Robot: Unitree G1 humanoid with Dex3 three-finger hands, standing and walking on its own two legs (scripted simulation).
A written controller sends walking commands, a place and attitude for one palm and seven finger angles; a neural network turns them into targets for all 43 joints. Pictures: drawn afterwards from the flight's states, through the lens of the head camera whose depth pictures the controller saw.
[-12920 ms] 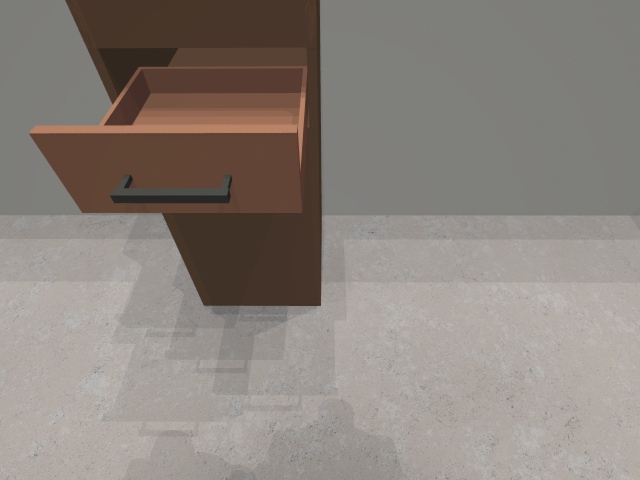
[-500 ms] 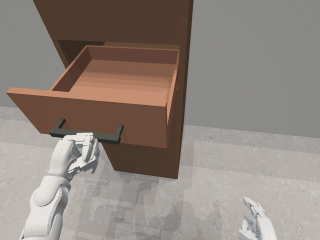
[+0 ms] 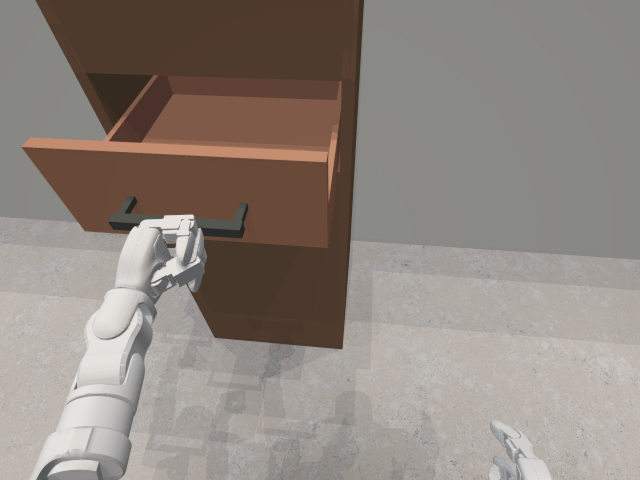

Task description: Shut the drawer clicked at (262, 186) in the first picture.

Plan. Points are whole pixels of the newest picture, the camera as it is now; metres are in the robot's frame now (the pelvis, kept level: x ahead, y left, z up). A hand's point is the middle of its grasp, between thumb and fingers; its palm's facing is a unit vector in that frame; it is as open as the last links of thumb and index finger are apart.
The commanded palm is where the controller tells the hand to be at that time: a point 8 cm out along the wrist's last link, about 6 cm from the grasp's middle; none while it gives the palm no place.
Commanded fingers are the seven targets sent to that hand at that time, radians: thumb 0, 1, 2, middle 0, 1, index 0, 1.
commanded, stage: push the drawer shut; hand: left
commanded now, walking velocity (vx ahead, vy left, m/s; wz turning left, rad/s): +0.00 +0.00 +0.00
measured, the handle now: (181, 215) +0.42 +0.21 +0.10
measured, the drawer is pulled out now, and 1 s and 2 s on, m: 0.18 0.07 0.00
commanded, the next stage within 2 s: pull the fist back off the drawer in 1.76 s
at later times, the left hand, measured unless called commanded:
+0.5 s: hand (210, 223) +0.41 +0.17 +0.09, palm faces -0.07 -1.00 -0.04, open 2.7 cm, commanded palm +0.41 +0.22 +0.10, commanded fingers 0.00 0.90 0.90 -1.40 -1.60 -1.40 -1.60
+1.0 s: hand (219, 196) +0.46 +0.17 +0.09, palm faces -0.06 -1.00 -0.03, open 2.8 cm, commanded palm +0.47 +0.21 +0.10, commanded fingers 0.00 0.90 0.90 -1.40 -1.60 -1.40 -1.60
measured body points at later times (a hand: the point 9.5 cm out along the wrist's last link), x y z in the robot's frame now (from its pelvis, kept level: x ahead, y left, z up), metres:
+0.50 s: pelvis +0.01 +0.01 +0.00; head +0.05 +0.00 +0.45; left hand +0.41 +0.23 +0.10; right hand +0.11 -0.25 -0.12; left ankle +0.03 +0.12 -0.72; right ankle +0.02 -0.09 -0.72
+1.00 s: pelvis +0.01 +0.01 -0.01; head +0.07 +0.01 +0.44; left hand +0.46 +0.22 +0.10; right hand +0.05 -0.26 -0.13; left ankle +0.03 +0.12 -0.72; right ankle +0.02 -0.09 -0.72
